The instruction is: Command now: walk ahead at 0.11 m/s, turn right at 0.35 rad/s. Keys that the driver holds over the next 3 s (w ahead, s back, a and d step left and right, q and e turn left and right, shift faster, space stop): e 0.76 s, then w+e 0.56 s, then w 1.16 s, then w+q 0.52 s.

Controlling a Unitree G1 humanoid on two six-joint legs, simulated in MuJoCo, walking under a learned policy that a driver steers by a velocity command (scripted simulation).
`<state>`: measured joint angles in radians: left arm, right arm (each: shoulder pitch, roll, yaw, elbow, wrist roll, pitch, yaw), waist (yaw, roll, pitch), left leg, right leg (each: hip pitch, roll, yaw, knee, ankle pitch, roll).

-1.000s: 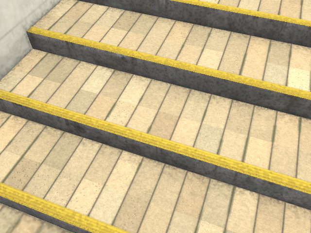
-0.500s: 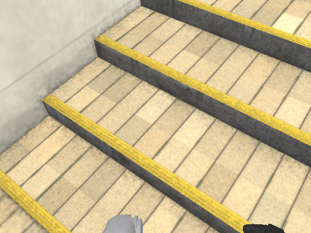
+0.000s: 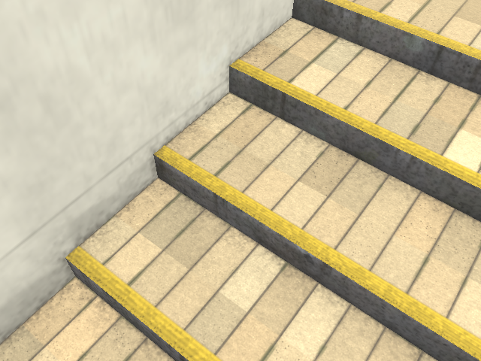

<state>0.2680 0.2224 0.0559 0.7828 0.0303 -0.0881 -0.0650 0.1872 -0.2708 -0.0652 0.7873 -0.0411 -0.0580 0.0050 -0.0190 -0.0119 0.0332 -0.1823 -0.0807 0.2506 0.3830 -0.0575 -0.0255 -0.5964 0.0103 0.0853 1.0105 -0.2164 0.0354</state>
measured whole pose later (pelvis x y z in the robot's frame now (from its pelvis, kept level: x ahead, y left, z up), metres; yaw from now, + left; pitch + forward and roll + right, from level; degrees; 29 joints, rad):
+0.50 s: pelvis +0.07 +0.04 -0.01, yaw -14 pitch +4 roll -2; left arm 0.15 0.30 0.06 0.65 0.02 -0.06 -0.07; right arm 0.18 -0.29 -0.07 0.66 -0.04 -0.08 -0.07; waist -0.03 0.00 -0.04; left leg -0.20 0.08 0.10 0.37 -0.24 0.00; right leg -0.53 0.00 -0.05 0.97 -0.37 0.11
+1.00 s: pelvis +0.11 +0.03 -0.03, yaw -32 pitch +3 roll -1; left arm 0.23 0.25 0.07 0.59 0.02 -0.05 -0.07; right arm 0.33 -0.27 -0.04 0.71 -0.04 -0.09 -0.01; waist 0.00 0.00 -0.05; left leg -0.26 0.01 0.01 0.58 -0.36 -0.03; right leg -0.32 0.09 0.17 0.60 -0.34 -0.06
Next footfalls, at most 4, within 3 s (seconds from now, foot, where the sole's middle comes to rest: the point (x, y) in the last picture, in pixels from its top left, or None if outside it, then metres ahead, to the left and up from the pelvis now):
0.06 right None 0.09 -0.13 -0.80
0.24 left None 0.11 0.16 -0.80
0.60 right None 0.07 -0.09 -0.80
1.00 left None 0.17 0.13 -0.80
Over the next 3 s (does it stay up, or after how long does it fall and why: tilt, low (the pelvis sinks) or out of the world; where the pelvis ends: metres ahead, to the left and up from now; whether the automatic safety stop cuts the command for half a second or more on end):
stays up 0.85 -0.82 0.31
